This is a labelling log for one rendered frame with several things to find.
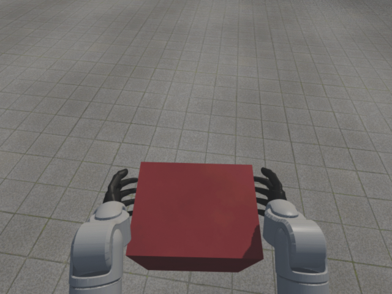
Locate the robot right hand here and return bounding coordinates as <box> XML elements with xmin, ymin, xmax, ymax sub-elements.
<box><xmin>254</xmin><ymin>167</ymin><xmax>287</xmax><ymax>216</ymax></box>

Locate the right robot forearm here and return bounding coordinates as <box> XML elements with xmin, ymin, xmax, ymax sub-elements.
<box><xmin>263</xmin><ymin>199</ymin><xmax>330</xmax><ymax>294</ymax></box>

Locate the carton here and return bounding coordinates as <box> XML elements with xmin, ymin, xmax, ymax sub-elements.
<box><xmin>126</xmin><ymin>162</ymin><xmax>264</xmax><ymax>273</ymax></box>

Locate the left robot forearm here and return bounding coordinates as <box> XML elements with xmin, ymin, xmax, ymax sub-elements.
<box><xmin>69</xmin><ymin>201</ymin><xmax>131</xmax><ymax>294</ymax></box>

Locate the robot left hand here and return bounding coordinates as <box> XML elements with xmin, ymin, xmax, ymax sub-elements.
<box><xmin>103</xmin><ymin>168</ymin><xmax>138</xmax><ymax>216</ymax></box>

